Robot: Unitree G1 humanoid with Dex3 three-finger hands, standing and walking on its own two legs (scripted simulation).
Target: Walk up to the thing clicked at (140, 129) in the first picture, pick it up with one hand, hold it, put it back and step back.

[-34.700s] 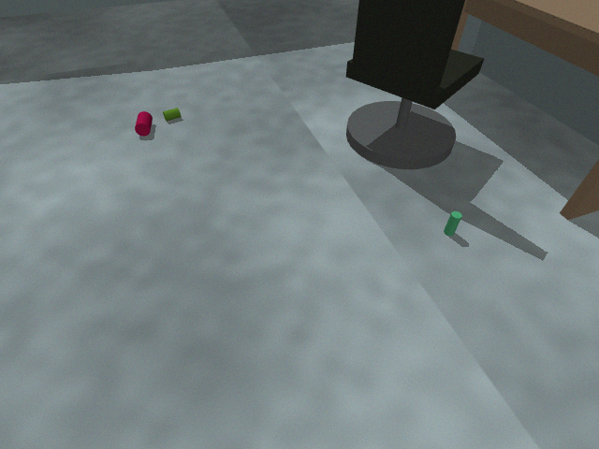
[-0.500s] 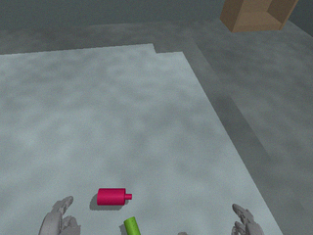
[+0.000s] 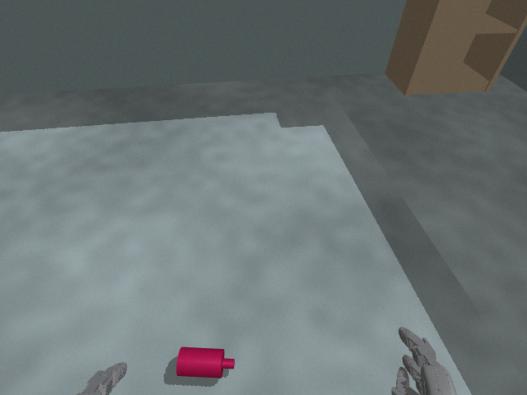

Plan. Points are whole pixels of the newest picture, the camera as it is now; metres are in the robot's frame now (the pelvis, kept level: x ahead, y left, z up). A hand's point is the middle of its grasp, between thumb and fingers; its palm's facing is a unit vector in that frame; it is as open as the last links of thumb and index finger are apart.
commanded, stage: home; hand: left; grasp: from above
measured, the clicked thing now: (207, 362) +0.44 +0.16 -0.68
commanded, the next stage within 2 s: stand in 1.66 s
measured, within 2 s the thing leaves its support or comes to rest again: neither
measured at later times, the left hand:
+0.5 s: hand out of the picture +0.16 +0.18 -0.05, palm faces +0.04 -0.98 -0.21, open 7.4 cm
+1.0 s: hand out of the picture +0.16 +0.18 -0.05, palm faces +0.04 -0.98 -0.21, open 7.4 cm
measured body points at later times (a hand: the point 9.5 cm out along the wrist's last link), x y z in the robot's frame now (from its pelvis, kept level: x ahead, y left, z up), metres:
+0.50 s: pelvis +0.00 +0.00 +0.00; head +0.02 +0.00 +0.45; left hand +0.16 +0.23 -0.03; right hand +0.15 -0.25 -0.07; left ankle +0.00 +0.11 -0.68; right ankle +0.00 -0.12 -0.68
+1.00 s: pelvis +0.00 +0.00 +0.00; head +0.01 +0.01 +0.45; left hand +0.16 +0.23 -0.03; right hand +0.16 -0.24 -0.06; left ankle +0.00 +0.11 -0.68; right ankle +0.00 -0.12 -0.68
